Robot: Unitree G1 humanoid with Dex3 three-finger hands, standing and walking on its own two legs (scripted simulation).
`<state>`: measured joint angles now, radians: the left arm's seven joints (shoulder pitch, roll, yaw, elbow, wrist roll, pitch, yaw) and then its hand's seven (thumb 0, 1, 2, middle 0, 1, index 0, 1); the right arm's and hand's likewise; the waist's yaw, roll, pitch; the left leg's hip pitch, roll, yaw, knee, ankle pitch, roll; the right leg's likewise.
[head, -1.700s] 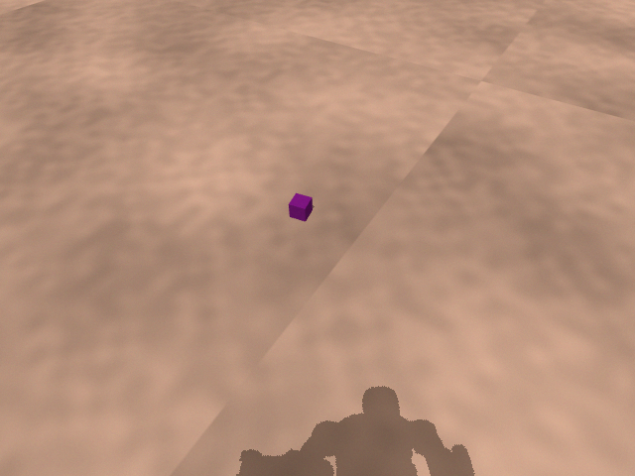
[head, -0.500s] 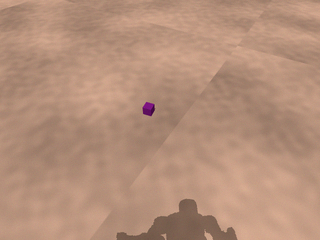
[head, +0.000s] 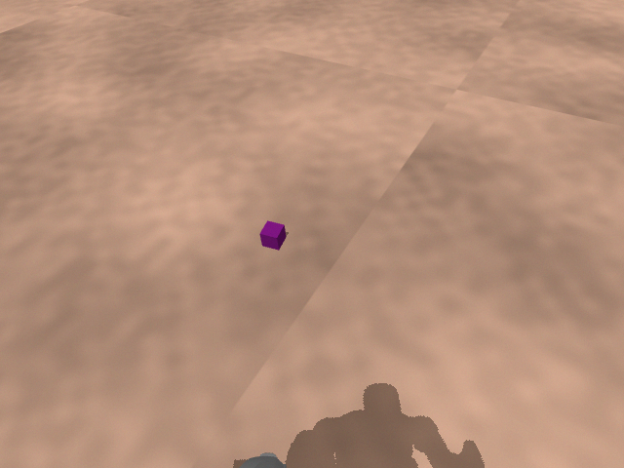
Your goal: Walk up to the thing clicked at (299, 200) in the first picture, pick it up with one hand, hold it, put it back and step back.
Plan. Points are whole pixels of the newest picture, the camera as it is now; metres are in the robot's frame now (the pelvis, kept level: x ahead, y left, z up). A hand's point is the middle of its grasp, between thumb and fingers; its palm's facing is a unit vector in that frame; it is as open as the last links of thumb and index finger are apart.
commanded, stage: walk up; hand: left
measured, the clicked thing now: (273, 235) +1.14 +0.24 -0.74
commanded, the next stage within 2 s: none
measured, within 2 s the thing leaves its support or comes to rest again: neither
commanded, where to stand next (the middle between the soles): +0.75 +0.03 m, yaw -2 degrees
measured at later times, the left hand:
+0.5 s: hand (158, 357) +0.32 +0.30 -0.14, palm faces -0.13 -0.91 -0.38, open 7.4 cm
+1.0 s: hand (170, 296) +0.46 +0.32 -0.16, palm faces -0.06 -0.92 -0.38, open 7.4 cm
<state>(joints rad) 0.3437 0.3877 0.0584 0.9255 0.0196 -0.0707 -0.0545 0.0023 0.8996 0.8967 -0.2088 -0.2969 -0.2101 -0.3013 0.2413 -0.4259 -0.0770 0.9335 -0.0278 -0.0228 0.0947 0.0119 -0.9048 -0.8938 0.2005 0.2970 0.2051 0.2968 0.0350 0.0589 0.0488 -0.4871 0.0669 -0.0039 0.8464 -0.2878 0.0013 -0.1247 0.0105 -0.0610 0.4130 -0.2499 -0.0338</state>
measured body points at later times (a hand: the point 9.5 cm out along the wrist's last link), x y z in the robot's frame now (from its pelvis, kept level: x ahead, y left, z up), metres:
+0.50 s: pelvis +0.23 +0.02 -0.01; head +0.25 +0.01 +0.44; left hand +0.33 +0.34 -0.11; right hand +0.25 -0.30 -0.12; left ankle +0.18 +0.15 -0.74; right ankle +0.35 -0.13 -0.72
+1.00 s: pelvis +0.43 +0.03 -0.02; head +0.44 +0.04 +0.43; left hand +0.46 +0.37 -0.13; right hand +0.50 -0.30 -0.12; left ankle +0.52 +0.15 -0.74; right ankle +0.37 -0.11 -0.73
